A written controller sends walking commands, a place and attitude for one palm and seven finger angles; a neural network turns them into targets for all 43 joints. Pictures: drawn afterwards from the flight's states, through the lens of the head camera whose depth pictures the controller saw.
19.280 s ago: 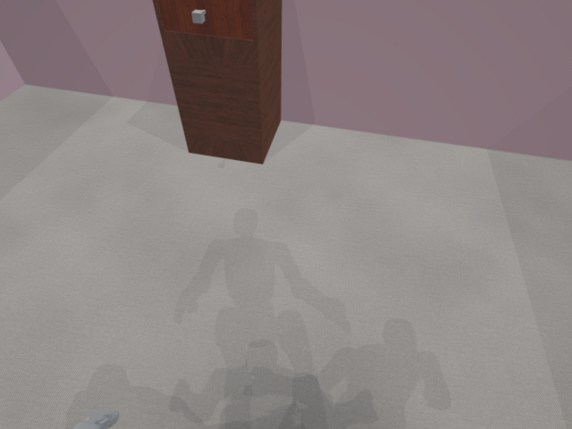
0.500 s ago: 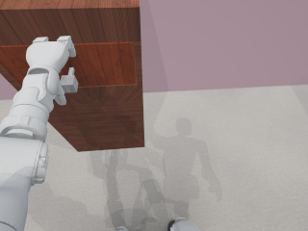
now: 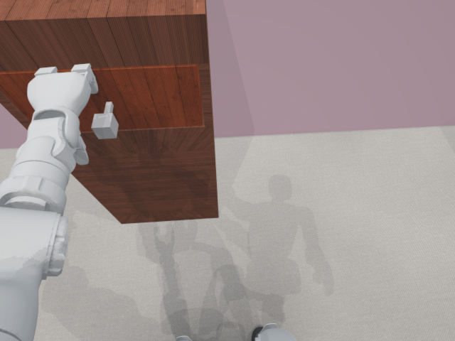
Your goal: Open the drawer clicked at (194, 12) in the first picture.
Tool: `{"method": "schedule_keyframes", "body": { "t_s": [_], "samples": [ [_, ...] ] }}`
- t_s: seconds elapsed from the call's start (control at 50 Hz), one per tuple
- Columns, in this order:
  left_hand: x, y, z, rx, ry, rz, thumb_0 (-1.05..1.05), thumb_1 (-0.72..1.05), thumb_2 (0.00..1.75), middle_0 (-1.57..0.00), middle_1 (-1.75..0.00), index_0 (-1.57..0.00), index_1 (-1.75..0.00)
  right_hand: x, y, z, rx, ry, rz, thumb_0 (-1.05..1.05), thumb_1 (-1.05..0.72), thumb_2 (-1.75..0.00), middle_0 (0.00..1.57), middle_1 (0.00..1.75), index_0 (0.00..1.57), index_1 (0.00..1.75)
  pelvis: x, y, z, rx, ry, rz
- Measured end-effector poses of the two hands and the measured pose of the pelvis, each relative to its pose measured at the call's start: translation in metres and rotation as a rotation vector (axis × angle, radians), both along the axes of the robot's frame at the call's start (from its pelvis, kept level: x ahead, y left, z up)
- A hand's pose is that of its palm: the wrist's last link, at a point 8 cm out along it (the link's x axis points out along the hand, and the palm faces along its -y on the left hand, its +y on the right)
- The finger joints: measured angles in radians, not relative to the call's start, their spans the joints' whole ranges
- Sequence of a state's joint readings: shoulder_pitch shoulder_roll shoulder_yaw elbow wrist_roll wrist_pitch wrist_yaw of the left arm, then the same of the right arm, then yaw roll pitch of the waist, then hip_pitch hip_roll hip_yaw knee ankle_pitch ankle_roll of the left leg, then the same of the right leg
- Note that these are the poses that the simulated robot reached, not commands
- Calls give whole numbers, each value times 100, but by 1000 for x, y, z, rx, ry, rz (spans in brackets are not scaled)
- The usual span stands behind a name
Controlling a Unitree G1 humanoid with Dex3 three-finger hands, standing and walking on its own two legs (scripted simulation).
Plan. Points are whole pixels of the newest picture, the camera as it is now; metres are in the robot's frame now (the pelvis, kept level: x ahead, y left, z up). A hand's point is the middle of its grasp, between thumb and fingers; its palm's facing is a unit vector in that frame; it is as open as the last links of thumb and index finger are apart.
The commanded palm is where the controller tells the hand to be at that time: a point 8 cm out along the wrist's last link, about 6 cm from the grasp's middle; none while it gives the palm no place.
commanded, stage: re-aim the fingers above the handle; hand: left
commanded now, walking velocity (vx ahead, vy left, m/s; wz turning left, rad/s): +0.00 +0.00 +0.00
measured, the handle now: (107, 118) +0.56 +0.22 +0.01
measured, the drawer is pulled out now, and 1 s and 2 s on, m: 0.00 0.00 0.00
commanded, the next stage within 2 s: lower the fingers behind the handle in 0.58 s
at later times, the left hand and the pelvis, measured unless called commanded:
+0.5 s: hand (103, 106) +0.52 +0.20 +0.08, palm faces +0.00 +0.04 -1.00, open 13.4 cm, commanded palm +0.50 +0.23 +0.12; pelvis +0.00 +0.00 +0.00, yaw -1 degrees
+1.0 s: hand (95, 124) +0.51 +0.22 +0.04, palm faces +0.05 +0.00 -1.00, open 13.8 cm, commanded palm +0.49 +0.22 +0.10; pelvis -0.01 +0.00 -0.01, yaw +1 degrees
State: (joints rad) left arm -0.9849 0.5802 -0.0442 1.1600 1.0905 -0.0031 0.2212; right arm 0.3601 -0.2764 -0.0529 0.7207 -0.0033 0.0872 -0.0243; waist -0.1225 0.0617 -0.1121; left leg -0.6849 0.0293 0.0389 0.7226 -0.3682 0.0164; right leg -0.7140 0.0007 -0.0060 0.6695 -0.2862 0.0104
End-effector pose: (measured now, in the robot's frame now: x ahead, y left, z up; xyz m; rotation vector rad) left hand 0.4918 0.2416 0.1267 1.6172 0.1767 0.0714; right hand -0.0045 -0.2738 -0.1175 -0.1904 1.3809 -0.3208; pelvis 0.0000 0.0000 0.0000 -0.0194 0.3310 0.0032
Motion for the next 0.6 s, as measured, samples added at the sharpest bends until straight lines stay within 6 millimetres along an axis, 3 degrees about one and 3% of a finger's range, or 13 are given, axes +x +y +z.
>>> {"method": "schedule_keyframes", "body": {
  "t_s": [0.12, 0.22, 0.38, 0.5, 0.6],
  "samples": [
    [-5, -23, -15, -70, 110, -134, 0, -49, 30, -32, -120, -32, -120, 8, -7, 8, -40, -5, 14, 0, -90, -90, 21, 30, 21, 30, 4, -2, 3, -2, -20, 16],
    [2, -49, -13, -121, -1, -278, 0, -49, 30, -32, -120, -32, -120, 13, -12, 11, -75, -21, 23, 0, -90, -90, 21, 30, 21, 30, 4, -2, -1, -4, -2, 17],
    [10, -53, -5, -67, -147, -205, 0, -49, 30, -42, -127, -36, -125, 11, -2, -8, -3, -4, 24, 0, -91, -90, 20, 30, 20, 30, 1, 0, -7, 2, 26, -3],
    [11, -48, 4, -12, -64, -77, 0, -49, 30, -37, -123, -39, -128, 9, 10, -11, 41, -33, -22, 0, -91, -90, 21, 30, 21, 30, -5, -2, -2, 11, -1, -20],
    [6, -23, 7, -31, 46, 10, 0, -49, 30, -34, -121, -36, -124, 0, 9, -4, 19, -53, -47, 0, -90, -90, 21, 30, 21, 30, -8, -4, 2, 14, -21, -25]
  ]
}}
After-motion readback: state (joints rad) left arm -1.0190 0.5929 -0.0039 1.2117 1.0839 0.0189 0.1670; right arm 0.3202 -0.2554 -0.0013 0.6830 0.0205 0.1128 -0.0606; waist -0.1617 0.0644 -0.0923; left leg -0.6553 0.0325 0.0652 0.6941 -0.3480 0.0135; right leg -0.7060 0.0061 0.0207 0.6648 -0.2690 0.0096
